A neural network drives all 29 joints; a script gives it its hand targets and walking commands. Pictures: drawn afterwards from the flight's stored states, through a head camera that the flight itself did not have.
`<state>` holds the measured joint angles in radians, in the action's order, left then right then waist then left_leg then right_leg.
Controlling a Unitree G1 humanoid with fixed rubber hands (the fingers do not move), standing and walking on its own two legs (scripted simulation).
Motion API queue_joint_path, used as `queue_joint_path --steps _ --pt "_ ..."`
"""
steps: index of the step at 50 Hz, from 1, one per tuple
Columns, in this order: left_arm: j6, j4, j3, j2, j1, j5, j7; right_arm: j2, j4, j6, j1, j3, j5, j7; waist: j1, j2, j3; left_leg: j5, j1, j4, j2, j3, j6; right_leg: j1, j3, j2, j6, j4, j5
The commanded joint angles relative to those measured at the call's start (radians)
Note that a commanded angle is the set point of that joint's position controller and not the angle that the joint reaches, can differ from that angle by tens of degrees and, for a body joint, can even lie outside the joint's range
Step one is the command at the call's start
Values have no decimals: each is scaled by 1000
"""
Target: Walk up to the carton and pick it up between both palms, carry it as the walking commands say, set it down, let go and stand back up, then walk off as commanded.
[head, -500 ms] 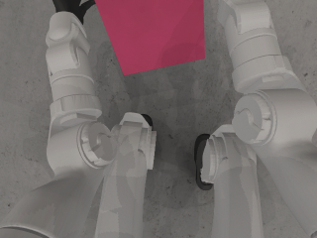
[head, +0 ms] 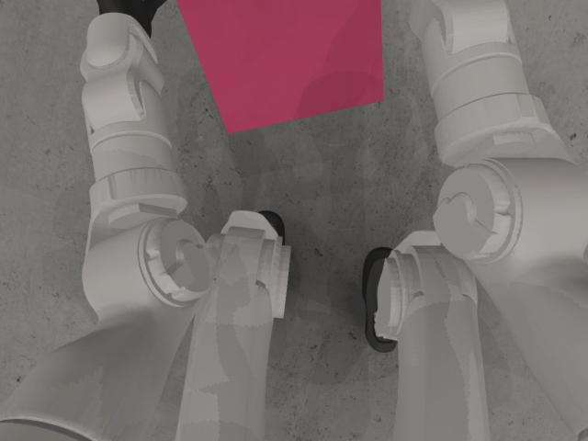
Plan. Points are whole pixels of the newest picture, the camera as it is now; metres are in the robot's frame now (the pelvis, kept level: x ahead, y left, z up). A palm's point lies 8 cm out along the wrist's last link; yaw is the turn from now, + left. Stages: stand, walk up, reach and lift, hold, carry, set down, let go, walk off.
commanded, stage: set down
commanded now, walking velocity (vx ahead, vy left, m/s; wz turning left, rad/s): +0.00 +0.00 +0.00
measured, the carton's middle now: out of the picture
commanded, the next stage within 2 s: none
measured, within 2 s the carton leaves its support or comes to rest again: rests again in 1.22 s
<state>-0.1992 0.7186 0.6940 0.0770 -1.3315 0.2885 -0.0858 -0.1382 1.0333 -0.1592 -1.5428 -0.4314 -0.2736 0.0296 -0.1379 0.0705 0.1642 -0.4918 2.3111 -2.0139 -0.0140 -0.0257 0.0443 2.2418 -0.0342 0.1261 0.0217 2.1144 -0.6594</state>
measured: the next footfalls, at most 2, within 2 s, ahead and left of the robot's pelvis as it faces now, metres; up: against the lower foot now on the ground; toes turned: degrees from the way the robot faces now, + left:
none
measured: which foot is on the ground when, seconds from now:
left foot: down 0.00-1.00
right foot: down 0.00-1.00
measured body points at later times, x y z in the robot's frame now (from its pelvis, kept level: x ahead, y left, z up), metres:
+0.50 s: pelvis +0.01 +0.00 +0.00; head +0.37 +0.03 +0.26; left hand +0.53 +0.25 -0.14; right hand +0.61 -0.03 -0.14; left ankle +0.12 +0.13 -0.37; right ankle +0.08 -0.11 -0.37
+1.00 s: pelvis +0.00 +0.00 -0.01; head +0.37 +0.02 +0.24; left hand +0.49 +0.25 -0.21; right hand +0.56 -0.05 -0.21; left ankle +0.12 +0.13 -0.37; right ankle +0.08 -0.11 -0.37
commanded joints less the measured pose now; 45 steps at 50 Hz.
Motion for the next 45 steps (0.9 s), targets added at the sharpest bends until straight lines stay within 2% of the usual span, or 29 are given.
queue_joint_path --steps 1,30,36,40,43,45 --pt "-104 277 -277 -552 -146 11 -142 632 256 -96 -24 190 -5 -162 -9 53 -671 160 -569 120 -83 101 -13 -249 59 60 -3 -257 136" --pt "-66 308 -229 -433 -93 17 -104 523 281 -73 39 167 -32 -148 -3 44 -683 185 -558 114 -72 87 -4 -252 56 51 6 -239 163" --pt "-33 304 -217 -335 -80 -6 -66 419 285 -51 46 172 -10 -123 -14 39 -697 196 -568 111 -66 87 4 -258 56 45 11 -228 170" --pt "4 305 -231 -261 -92 -43 -31 326 255 -17 10 203 34 -94 -28 29 -727 223 -588 98 -58 83 11 -266 51 36 13 -210 195" --pt "46 293 -230 -165 -108 -81 11 208 209 16 -37 239 78 -60 -44 25 -767 257 -624 84 -52 84 17 -280 49 26 16 -193 212" --pt "85 284 -218 -41 -114 -116 56 61 154 45 -67 253 113 -23 -52 21 -809 291 -652 69 -48 89 24 -299 48 17 18 -180 231"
